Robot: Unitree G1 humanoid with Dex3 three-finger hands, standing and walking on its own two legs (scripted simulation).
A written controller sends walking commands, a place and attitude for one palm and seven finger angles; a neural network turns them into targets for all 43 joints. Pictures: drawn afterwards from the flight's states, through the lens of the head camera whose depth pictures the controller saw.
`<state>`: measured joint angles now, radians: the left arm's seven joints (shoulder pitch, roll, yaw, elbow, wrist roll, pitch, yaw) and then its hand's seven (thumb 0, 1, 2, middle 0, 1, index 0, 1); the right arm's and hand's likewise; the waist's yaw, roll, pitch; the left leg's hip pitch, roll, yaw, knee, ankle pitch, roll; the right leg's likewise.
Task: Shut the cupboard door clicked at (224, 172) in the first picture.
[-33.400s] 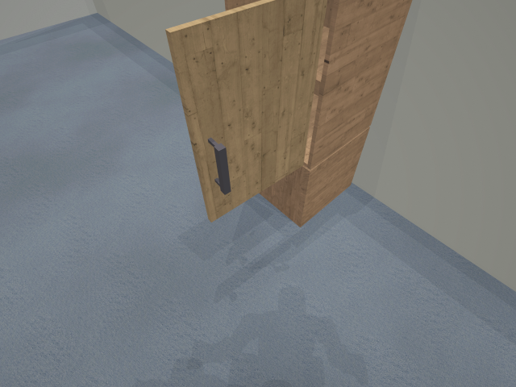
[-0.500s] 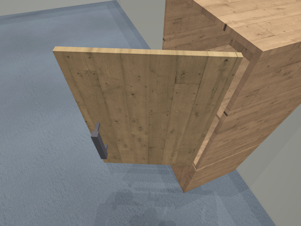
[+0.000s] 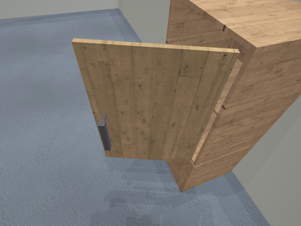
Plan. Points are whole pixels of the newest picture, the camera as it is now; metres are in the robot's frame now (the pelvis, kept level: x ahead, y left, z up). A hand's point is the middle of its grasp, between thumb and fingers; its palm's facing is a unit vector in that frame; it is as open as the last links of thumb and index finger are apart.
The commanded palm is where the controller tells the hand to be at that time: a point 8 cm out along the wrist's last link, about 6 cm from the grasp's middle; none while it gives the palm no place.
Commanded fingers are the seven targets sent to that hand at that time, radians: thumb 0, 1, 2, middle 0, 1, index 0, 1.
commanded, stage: come to a stop and stand still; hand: left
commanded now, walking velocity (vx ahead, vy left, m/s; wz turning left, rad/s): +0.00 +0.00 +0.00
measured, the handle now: (106, 132) +0.44 +0.19 -0.10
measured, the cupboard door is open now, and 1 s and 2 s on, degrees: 66 66 66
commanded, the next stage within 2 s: look again from close up in 1.22 s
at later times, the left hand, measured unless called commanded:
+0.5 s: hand out of the picture +0.02 +0.17 -0.19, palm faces +0.05 -0.98 -0.19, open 7.4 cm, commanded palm none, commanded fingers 0.00 0.90 0.90 -0.20 -0.30 -0.20 -0.30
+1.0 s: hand out of the picture -0.01 +0.25 -0.17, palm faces -0.01 -0.97 -0.25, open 7.4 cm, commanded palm none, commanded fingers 0.00 0.90 0.90 -0.20 -0.30 -0.20 -0.30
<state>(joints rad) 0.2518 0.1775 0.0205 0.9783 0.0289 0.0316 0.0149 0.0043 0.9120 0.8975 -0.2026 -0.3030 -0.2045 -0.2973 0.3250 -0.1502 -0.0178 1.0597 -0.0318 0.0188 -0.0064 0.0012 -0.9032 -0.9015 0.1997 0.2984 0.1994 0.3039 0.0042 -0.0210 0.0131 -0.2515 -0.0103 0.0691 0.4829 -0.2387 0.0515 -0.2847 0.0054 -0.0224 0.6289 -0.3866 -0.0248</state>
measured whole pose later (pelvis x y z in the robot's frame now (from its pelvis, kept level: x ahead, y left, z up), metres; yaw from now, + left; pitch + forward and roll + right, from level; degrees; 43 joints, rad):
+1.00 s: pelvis -0.03 +0.04 +0.00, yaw +0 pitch -2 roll -1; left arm 0.27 0.25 -0.01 1.03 0.02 0.01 0.03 0.01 0.90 0.90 -0.20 -0.30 -0.20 -0.30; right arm 0.21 -0.23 -0.02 1.09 -0.02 0.00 0.00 0.00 -0.90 -0.90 0.20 0.30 0.20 0.30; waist 0.01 -0.02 0.05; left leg -0.23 -0.06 0.09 0.42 -0.17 0.10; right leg -0.18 -0.03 -0.01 0.43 -0.23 0.03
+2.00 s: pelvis -0.03 +0.03 +0.00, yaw +1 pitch -1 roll +0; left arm 0.38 0.21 0.05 0.73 -0.03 0.07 0.03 0.01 0.90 0.90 -0.20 -0.30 -0.21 -0.30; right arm 0.27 -0.19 0.00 1.01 0.01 -0.07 -0.04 0.00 -0.90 -0.90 0.20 0.30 0.20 0.30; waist -0.01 -0.04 0.06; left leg -0.24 -0.07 0.07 0.41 -0.15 0.09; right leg -0.20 -0.04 -0.02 0.46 -0.24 0.02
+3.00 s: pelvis -0.04 +0.01 -0.13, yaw +1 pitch +20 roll -4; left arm 0.45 0.24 0.13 0.01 -0.33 -0.49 -0.39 0.02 0.90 0.90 -1.00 -1.17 -1.00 -1.17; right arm 0.21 -0.27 -0.04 0.55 0.04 -0.22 -0.05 0.01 -0.90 -0.90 0.20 0.30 0.20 0.30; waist 0.02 0.03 -0.18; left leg -1.16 0.00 0.00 1.36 -0.55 0.06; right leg -1.06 0.04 -0.11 1.31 -0.61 -0.04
